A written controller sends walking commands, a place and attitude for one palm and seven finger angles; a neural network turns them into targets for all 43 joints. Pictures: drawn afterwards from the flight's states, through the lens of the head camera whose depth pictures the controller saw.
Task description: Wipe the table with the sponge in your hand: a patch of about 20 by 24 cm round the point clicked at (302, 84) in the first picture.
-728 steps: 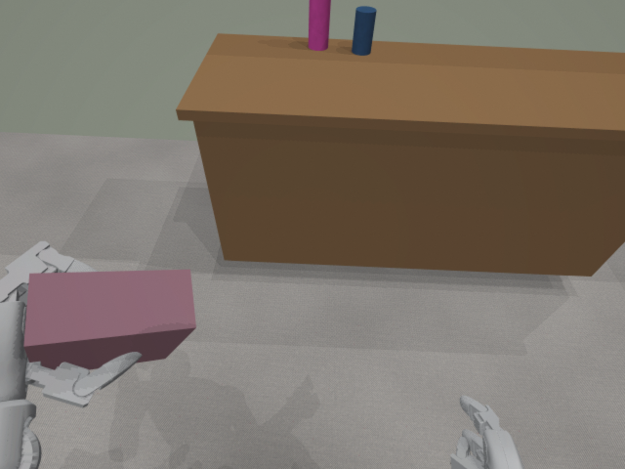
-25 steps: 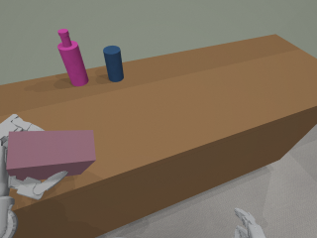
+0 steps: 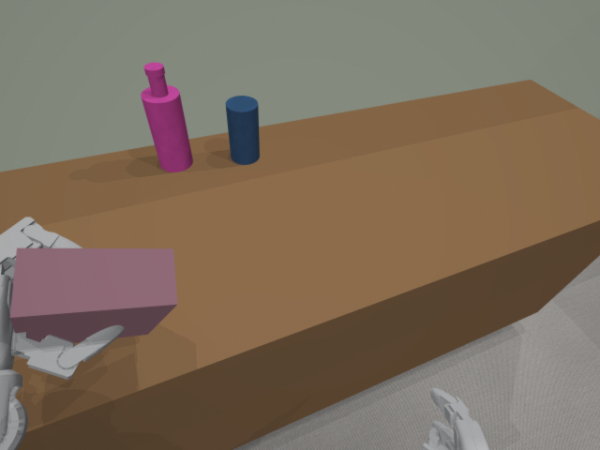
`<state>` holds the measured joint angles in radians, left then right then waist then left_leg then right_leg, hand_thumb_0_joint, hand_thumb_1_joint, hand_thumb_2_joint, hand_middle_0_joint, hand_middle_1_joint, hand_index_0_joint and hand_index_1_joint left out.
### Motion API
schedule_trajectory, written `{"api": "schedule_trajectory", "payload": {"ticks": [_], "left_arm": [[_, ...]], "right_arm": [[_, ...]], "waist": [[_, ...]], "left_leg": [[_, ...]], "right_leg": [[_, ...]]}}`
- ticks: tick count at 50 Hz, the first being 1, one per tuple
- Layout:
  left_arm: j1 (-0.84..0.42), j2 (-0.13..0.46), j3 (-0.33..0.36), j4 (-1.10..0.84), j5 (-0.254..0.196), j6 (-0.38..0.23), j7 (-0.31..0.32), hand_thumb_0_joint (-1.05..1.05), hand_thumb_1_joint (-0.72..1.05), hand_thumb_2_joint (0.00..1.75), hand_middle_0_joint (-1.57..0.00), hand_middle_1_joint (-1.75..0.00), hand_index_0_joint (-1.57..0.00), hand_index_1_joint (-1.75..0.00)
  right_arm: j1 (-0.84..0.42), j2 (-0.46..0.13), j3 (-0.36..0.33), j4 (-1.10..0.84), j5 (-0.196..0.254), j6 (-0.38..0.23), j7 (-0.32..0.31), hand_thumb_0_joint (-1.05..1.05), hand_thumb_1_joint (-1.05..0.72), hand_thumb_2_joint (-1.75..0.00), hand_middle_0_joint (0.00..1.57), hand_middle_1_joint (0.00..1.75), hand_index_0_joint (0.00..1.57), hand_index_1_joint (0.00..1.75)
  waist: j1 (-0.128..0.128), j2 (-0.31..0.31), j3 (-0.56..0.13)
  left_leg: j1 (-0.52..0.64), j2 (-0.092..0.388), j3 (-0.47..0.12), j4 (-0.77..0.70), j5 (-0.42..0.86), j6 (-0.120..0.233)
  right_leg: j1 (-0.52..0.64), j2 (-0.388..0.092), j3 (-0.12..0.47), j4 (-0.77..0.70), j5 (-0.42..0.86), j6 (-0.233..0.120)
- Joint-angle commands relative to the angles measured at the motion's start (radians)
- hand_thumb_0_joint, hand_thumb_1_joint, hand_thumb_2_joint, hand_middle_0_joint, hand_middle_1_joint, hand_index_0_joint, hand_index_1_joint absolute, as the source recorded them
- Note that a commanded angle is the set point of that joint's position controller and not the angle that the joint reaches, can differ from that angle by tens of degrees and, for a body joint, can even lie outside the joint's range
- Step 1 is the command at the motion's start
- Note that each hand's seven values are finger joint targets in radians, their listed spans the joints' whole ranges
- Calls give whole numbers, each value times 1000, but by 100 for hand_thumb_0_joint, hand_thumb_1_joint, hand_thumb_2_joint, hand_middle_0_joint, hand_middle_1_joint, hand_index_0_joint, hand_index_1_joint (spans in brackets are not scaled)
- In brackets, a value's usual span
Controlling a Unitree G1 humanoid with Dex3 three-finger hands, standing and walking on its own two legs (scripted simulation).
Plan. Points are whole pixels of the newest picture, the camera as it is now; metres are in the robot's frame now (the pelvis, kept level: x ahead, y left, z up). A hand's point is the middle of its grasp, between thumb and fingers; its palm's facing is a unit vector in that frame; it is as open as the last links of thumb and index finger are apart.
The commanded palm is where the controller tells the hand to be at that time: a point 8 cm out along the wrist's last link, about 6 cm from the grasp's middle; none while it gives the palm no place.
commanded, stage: shuffle to correct the standing spot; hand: left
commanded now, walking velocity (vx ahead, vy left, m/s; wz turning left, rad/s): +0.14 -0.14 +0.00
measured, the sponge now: (118, 298) +0.23 +0.22 +0.14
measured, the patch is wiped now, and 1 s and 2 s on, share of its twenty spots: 0.00 0.00 0.00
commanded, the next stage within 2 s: come to a stop and stand still in 0.72 s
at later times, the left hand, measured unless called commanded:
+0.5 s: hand (145, 295) +0.23 +0.19 +0.15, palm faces +0.36 -0.86 -0.35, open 10.1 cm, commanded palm +0.18 +0.22 +0.18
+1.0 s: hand (124, 281) +0.24 +0.21 +0.15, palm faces +0.33 -0.86 -0.38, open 10.1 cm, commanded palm +0.19 +0.25 +0.18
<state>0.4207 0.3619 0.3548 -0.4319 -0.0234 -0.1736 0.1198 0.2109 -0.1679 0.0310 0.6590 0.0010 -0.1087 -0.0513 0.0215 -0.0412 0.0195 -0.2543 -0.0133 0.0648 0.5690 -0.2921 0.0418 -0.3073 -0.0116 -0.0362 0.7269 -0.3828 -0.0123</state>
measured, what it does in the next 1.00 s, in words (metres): steps on the spot: right foot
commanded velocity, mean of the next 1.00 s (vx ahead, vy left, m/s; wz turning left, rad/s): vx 0.14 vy -0.05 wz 0.00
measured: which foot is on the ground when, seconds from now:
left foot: down 0.00-1.00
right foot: up 0.00-0.20, down 0.22-1.00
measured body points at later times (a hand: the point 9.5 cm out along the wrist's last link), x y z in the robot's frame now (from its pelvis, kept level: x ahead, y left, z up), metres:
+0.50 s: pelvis +0.01 -0.05 +0.00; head +0.01 -0.05 +0.45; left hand +0.20 +0.23 +0.17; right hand +0.16 -0.30 -0.08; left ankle +0.01 +0.09 -0.73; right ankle +0.02 -0.11 -0.73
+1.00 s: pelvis +0.02 -0.02 +0.01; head +0.03 -0.01 +0.46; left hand +0.22 +0.26 +0.18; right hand +0.19 -0.25 -0.07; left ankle +0.01 +0.09 -0.73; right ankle +0.02 -0.11 -0.73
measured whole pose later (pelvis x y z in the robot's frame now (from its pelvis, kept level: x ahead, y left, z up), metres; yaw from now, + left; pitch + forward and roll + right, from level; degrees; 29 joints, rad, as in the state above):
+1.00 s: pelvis +0.02 -0.02 +0.01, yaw -1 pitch -1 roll +0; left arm 0.48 0.36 0.32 -0.49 -0.04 -0.12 0.12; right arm 0.17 -0.19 0.03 0.62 0.01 -0.07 -0.05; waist 0.01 -0.02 0.05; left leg -0.19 0.01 0.02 0.51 -0.29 0.00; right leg -0.20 0.03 -0.09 0.48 -0.26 -0.05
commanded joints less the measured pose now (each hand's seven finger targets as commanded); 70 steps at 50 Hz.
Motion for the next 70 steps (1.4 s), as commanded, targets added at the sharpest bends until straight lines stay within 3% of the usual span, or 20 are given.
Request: {"api": "schedule_trajectory", "payload": {"ticks": [1,5,7,10,13,15,16,18,23,26,27,33,37,41,46,49,53,58,64,70], "left_arm": [[-185,161,55,-333,0,-68,10,0,10,130,-120,-160,-120,-160],[-15,172,93,-400,-13,-66,11,0,10,130,-120,-160,-120,-160],[39,208,136,-387,-22,-64,11,0,10,130,-120,-160,-120,-160],[30,220,168,-328,-36,-62,11,0,10,130,-120,-160,-120,-160],[9,208,173,-244,-49,-52,11,0,10,130,-120,-160,-120,-160],[44,168,140,-217,-63,-28,5,0,10,130,-120,-160,-120,-160],[48,164,132,-225,-69,-20,5,0,10,130,-120,-160,-120,-160],[13,147,94,-244,-66,-12,11,0,10,130,-120,-160,-120,-160],[-125,176,80,-298,-38,-31,29,0,10,130,-120,-160,-120,-160],[-115,204,107,-336,-28,-41,37,0,10,130,-120,-160,-120,-160],[-101,241,142,-358,-30,-46,42,0,10,130,-120,-160,-120,-160],[98,198,154,-293,-49,-57,33,0,10,130,-120,-160,-120,-160],[129,188,158,-231,-52,-46,24,0,10,130,-120,-160,-120,-160],[40,175,124,-235,-42,-44,17,0,10,130,-120,-160,-120,-160],[-49,186,99,-336,-33,-50,22,0,10,130,-120,-160,-120,-160],[-57,188,98,-369,-32,-49,25,0,10,130,-120,-160,-120,-160],[9,170,102,-348,-42,-40,22,0,10,130,-120,-160,-120,-160],[54,138,89,-250,-51,-15,13,0,10,130,-120,-160,-120,-160],[-67,131,52,-251,-32,0,17,0,10,130,-120,-160,-120,-160],[-162,142,39,-315,-6,-13,35,0,10,130,-120,-160,-120,-160]], "right_arm": [[-113,-145,-64,-179,-10,-56,-3,0,-90,-90,20,30,20,30],[-92,-147,-66,-199,-3,-62,20,0,-90,-90,20,30,20,30],[-94,-147,-62,-210,1,-54,19,0,-90,-90,20,30,20,30],[-98,-145,-57,-222,5,-30,8,0,-90,-90,20,30,20,30],[-91,-144,-54,-216,7,-18,-2,0,-90,-90,20,30,20,30],[-70,-152,-75,-221,16,-14,-3,0,-90,-90,20,30,20,30],[-70,-149,-74,-222,17,-11,-3,0,-90,-90,20,30,20,30],[-94,-141,-57,-217,16,-10,-5,0,-90,-90,20,30,20,30],[-140,-153,-55,-199,8,-27,-18,0,-90,-90,20,30,20,30],[-137,-151,-61,-201,7,-29,-14,0,-90,-90,20,30,20,30],[-141,-153,-66,-198,11,-30,-13,0,-90,-90,20,30,20,30],[-110,-143,-69,-209,12,-13,1,0,-90,-90,20,30,20,30],[-106,-148,-73,-208,22,-2,2,0,-90,-90,20,30,20,30],[-105,-154,-74,-208,15,0,0,0,-90,-90,20,30,20,30],[-136,-152,-60,-210,8,-20,-5,0,-90,-90,20,30,20,30],[-139,-147,-54,-209,4,-31,-4,0,-90,-90,20,30,20,30],[-127,-141,-48,-210,0,-29,0,0,-90,-90,20,30,20,30],[-114,-140,-41,-215,1,-11,-4,0,-90,-90,20,30,20,30],[-124,-148,-41,-225,5,-16,-17,0,-90,-90,20,30,20,30],[-123,-158,-45,-221,4,-45,-19,0,-90,-90,20,30,20,30]], "waist": [[-23,209,-68],[-19,272,-175],[-22,288,-187],[-23,247,-177],[-37,112,-158],[-38,-46,-161],[-40,-72,-153],[-43,-37,-103],[-27,51,-76],[-21,100,-82],[-21,100,-86],[-24,68,-161],[-31,21,-155],[-35,-34,-139],[-22,97,-176],[-17,147,-180],[-17,159,-171],[-18,134,-119],[-19,115,-68],[-14,176,-68]], "left_leg": [[153,302,-351,-303,335,89],[191,233,-186,-210,591,42],[184,219,-156,-185,576,16],[48,209,-144,-148,368,-5],[-100,150,-98,-116,89,-17],[-58,60,-50,-30,-43,-27],[-22,42,-36,5,-61,-25],[-3,43,-30,-2,-77,-15],[8,79,-88,-101,26,10],[-12,59,-79,-73,34,12],[1,56,-77,-69,39,8],[7,57,-53,-59,176,-1],[20,63,-52,-47,219,1],[20,57,-48,-52,190,2],[103,119,-124,-107,475,4],[109,141,-151,-139,540,-9],[70,140,-151,-178,464,-33],[-25,143,-156,-256,200,-36],[-111,136,-170,-322,-150,-11],[-174,121,-189,-343,-286,9]], "right_leg": [[-170,-8,28,141,-34,-5],[-47,21,-39,-65,53,-2],[9,39,-71,-197,102,0],[179,34,-76,-363,216,-6],[277,-31,7,-346,323,-40],[172,-109,177,-379,230,-91],[116,-146,222,-424,163,-108],[42,-156,232,-456,68,-107],[79,-107,156,-389,130,-55],[120,-127,199,-413,157,-51],[128,-133,200,-414,176,-57],[233,-141,148,-340,404,-65],[214,-125,135,-318,498,-47],[194,-131,141,-320,455,-50],[220,-69,61,-256,598,-15],[231,-44,32,-265,525,-9],[249,-32,21,-305,452,-12],[247,-22,28,-365,334,-3],[224,-17,55,-404,178,6],[259,-6,50,-368,121,4]]}}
